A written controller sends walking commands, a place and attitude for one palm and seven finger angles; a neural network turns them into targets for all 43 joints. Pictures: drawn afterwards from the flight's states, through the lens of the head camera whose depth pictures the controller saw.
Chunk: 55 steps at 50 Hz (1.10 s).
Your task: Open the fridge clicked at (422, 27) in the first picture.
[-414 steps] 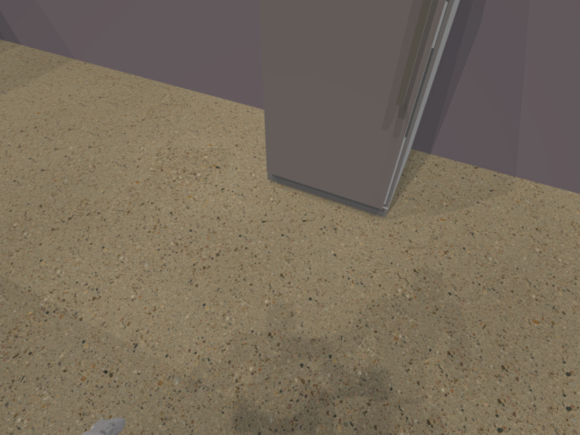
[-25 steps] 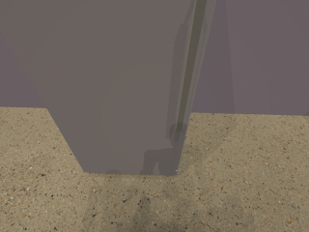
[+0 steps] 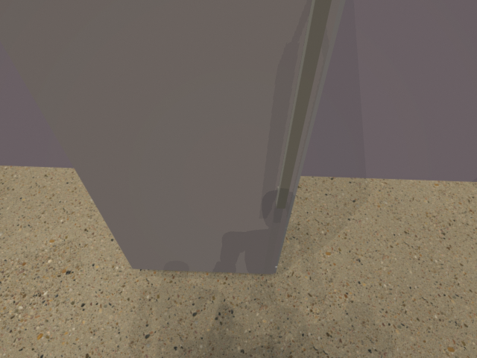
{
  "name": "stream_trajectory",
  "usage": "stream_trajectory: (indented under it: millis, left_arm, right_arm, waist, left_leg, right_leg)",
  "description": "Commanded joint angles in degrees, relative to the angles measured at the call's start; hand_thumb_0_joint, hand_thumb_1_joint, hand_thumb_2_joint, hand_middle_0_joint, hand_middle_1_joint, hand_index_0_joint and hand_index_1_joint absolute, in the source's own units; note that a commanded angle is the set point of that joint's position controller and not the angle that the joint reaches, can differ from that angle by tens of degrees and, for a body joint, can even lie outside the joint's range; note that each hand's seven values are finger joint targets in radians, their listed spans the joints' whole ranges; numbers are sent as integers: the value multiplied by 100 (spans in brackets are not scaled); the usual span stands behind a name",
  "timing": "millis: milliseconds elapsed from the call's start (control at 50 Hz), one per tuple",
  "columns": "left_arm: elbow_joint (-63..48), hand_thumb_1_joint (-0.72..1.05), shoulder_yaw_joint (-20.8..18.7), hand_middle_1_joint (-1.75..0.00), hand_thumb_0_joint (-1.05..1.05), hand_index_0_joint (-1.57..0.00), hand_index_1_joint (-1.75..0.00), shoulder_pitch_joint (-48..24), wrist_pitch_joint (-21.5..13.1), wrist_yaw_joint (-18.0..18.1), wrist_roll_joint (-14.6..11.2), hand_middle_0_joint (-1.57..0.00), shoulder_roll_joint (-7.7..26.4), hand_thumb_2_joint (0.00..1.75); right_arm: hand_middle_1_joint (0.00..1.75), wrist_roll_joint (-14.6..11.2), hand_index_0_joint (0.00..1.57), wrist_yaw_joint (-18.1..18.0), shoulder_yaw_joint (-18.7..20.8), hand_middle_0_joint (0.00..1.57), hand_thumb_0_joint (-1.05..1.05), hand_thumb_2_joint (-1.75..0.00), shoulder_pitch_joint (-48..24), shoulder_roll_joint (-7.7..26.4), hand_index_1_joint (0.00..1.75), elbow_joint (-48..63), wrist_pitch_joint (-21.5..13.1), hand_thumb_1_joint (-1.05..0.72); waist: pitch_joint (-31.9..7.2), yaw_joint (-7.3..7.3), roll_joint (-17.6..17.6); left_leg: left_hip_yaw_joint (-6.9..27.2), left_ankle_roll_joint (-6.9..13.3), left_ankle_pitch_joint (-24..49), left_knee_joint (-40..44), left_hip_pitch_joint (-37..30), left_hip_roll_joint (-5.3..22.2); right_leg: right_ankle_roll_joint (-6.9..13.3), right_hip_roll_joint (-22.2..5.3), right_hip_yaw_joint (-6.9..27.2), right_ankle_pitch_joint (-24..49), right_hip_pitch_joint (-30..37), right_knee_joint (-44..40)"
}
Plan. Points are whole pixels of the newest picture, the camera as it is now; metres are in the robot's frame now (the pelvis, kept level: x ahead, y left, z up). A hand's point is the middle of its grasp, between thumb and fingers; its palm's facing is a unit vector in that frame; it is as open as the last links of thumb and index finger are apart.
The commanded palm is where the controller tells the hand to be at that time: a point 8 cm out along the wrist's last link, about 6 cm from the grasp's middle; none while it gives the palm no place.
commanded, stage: look again from close up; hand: right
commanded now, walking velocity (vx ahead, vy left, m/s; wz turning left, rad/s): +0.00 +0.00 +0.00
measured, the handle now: (294, 124) +0.54 -0.08 +0.11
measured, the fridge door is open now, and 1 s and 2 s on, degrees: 0 0 0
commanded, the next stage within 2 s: shuffle to correct the standing spot in 1.24 s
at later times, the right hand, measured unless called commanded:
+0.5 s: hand out of the picture +0.01 -0.19 -0.17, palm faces +0.00 +0.97 -0.24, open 7.4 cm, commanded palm none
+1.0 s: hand out of the picture +0.02 -0.20 -0.17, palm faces +0.00 +0.97 -0.25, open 7.4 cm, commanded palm none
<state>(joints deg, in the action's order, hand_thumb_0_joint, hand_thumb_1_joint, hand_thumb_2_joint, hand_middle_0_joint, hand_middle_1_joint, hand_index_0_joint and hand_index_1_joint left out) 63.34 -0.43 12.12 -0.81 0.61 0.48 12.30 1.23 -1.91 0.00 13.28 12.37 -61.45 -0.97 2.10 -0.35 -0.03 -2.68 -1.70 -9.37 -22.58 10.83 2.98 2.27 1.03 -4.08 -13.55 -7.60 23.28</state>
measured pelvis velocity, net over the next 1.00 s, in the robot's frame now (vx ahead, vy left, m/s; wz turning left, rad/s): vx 0.00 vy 0.00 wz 0.00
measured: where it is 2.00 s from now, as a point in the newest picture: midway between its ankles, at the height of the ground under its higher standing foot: outside the picture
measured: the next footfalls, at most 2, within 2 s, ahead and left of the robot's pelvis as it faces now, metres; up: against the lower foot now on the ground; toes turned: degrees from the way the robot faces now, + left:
right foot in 2.00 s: +0.14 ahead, -0.05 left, +0.00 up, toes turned -6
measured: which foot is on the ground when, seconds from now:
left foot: down 0.00-1.00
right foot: down 0.00-1.00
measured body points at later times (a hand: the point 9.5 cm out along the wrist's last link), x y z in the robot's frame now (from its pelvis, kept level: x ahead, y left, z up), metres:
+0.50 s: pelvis +0.00 +0.00 +0.00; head +0.00 +0.00 +0.45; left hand +0.02 +0.25 -0.15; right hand +0.02 -0.24 -0.15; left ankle +0.03 +0.14 -0.74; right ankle -0.01 -0.09 -0.74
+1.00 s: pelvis +0.00 +0.00 +0.00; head +0.01 +0.00 +0.45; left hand +0.03 +0.26 -0.15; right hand +0.03 -0.25 -0.15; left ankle +0.03 +0.14 -0.74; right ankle -0.01 -0.09 -0.74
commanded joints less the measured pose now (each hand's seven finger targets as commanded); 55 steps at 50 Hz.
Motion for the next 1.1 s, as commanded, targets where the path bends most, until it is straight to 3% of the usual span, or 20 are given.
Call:
stream_trajectory:
  millis: [0, 580, 900, 1080]
  left_arm:
    - [-208, 90, -135, -30, 0, -20, -30, 114, -73, 25, 5, -20, 848, 90]
    - [-75, 90, -107, -30, 0, -20, -30, 213, -63, 41, 2, -20, 839, 90]
    - [-69, 90, -114, -30, 0, -20, -30, 218, -72, 40, 3, -20, 889, 90]
    - [-77, 90, -114, -30, 0, -20, -30, 133, -106, 46, 7, -20, 984, 90]
  right_arm:
    - [30, -12, 20, -29, 129, 20, 0, -90, 231, 816, 30, 243, -72, -90]
    - [30, -21, 20, -16, 111, 20, 0, -90, 297, 796, 30, 62, -73, -90]
    - [30, -17, 20, -10, 116, 20, 0, -90, 261, 847, 30, 73, -76, -90]
    - [30, -26, 20, 3, 131, 20, 0, -90, 170, 919, 30, 81, -96, -90]
  waist:
    - [-42, 45, -22]
    - [178, 30, -42]
    - [144, 39, -53]
    - [-24, 35, 14]
  left_leg:
    - [445, 231, 516, 330, -315, 481]
    - [507, 226, 78, 540, -202, 466]
    - [501, 230, 80, 542, -219, 464]
    - [488, 246, 402, 485, -336, 486]
  right_leg:
    - [-93, -771, 682, 635, -358, -625]
    - [-120, -767, 701, 185, -400, -818]
    - [-109, -794, 719, 207, -383, -832]
    - [-106, -810, 725, 597, -247, -797]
